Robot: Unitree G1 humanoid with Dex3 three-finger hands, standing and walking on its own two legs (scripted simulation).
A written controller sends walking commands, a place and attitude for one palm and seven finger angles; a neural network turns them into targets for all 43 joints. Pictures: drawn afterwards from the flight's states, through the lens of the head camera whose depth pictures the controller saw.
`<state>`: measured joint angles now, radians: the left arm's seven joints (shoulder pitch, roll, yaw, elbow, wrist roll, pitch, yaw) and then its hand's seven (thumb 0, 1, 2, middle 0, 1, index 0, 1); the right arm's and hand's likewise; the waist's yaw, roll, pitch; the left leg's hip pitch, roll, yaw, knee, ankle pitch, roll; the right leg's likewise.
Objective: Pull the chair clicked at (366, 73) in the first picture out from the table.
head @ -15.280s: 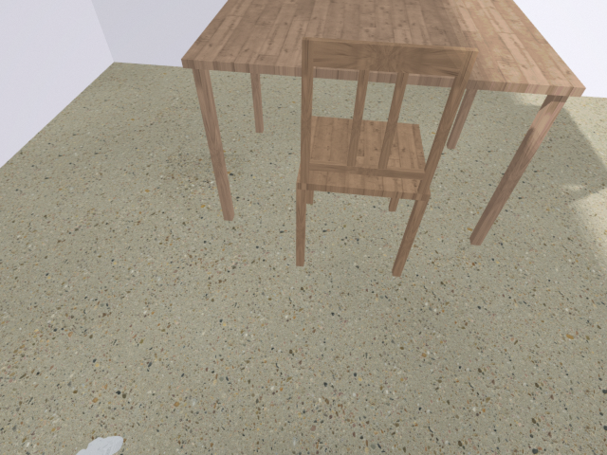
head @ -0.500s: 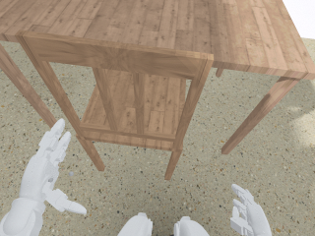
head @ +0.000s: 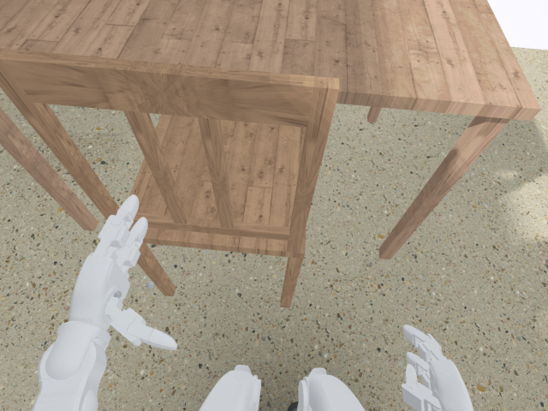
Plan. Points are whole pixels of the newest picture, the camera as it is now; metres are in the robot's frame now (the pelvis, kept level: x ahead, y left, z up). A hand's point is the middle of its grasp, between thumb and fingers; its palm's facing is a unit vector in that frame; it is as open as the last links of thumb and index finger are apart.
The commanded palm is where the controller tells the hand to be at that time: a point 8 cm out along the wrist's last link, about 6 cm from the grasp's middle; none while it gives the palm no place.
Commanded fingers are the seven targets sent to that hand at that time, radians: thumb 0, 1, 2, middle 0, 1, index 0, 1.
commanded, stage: aim the fingers beside a spindle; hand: left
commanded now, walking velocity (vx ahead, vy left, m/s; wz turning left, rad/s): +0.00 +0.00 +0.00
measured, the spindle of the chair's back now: (163, 176) +0.47 +0.21 +0.01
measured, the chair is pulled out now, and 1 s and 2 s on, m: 0.00 0.00 0.00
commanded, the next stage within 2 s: none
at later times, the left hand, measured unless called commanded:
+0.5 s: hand (188, 283) +0.29 +0.14 +0.01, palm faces -0.06 -1.00 -0.02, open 16.9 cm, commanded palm +0.27 +0.19 +0.02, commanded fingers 0.00 -0.50 0.30 -0.06 -0.08 -0.06 -0.08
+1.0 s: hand (210, 268) +0.31 +0.11 +0.01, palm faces -0.04 -1.00 -0.05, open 16.9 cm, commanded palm +0.29 +0.16 +0.00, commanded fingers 0.00 -0.50 0.30 -0.06 -0.08 -0.06 -0.08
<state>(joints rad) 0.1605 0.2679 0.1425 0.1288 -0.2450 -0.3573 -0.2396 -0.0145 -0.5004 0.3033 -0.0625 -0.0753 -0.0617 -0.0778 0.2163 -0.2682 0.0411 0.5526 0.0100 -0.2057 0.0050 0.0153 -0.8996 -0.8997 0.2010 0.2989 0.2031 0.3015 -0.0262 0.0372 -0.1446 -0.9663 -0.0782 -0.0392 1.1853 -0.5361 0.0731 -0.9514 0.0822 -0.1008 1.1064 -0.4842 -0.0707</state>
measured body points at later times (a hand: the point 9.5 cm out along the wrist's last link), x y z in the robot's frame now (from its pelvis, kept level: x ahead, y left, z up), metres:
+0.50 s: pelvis +0.00 -0.01 -0.01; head +0.11 -0.01 +0.43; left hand +0.28 +0.19 +0.01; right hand +0.19 -0.24 -0.10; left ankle +0.01 +0.07 -0.65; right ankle +0.03 -0.08 -0.65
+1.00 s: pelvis +0.00 -0.01 -0.03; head +0.10 -0.02 +0.41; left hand +0.31 +0.16 +0.01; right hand +0.17 -0.24 -0.13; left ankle +0.01 +0.07 -0.65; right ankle +0.03 -0.08 -0.65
